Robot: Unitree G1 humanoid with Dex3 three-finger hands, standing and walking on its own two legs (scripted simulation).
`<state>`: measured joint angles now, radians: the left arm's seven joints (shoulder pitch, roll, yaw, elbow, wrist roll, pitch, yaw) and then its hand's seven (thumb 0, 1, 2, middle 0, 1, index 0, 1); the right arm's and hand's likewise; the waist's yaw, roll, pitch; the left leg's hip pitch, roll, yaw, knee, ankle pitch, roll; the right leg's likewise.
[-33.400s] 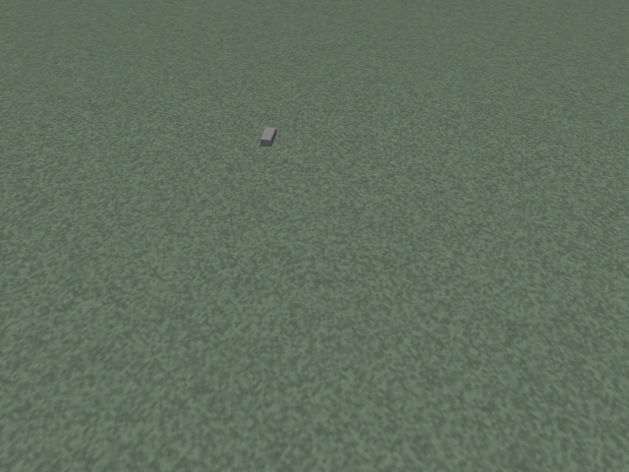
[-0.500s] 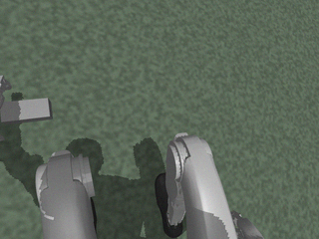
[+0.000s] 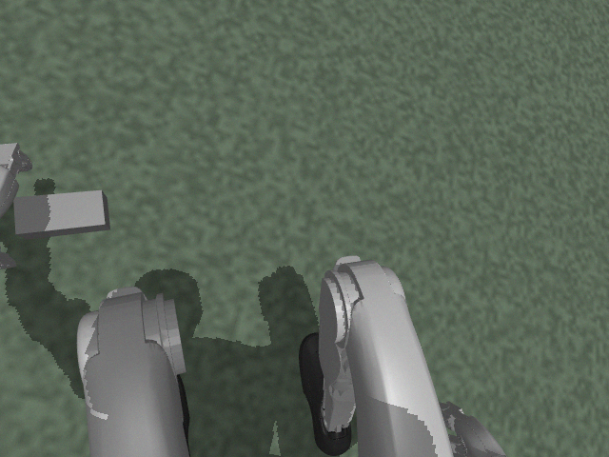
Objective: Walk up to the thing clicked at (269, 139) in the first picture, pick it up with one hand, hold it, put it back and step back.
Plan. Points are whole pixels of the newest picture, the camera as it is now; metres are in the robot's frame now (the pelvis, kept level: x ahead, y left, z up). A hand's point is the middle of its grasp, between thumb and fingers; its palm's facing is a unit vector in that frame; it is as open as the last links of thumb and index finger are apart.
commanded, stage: rise first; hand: left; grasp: from above
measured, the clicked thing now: (64, 214) +0.46 +0.30 -0.30
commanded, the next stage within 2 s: approach in 0.44 s
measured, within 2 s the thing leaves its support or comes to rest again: neither
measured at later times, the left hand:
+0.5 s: hand out of the picture +0.42 +0.33 -0.17, palm faces -0.46 -0.09 -0.88, open 13.4 cm
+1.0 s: hand (65, 185) +0.47 +0.26 -0.18, palm faces -0.41 -0.07 -0.91, open 13.4 cm
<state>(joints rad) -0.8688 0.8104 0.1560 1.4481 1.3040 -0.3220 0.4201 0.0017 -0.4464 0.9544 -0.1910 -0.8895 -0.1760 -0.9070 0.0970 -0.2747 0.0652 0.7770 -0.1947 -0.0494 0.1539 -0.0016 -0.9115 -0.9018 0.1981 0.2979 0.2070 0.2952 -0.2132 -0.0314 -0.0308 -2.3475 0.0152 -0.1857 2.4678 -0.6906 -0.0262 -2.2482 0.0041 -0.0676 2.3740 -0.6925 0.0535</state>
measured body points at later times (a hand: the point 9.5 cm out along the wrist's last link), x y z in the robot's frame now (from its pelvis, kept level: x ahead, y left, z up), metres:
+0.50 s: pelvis +0.00 +0.00 +0.00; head +0.23 +0.08 +0.38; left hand +0.44 +0.33 -0.12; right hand +0.07 -0.27 -0.10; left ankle +0.07 +0.13 -0.28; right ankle +0.10 -0.13 -0.28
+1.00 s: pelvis +0.00 +0.00 +0.00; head +0.24 +0.07 +0.37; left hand +0.49 +0.26 -0.12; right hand +0.05 -0.28 -0.09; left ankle +0.07 +0.13 -0.28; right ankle +0.10 -0.13 -0.28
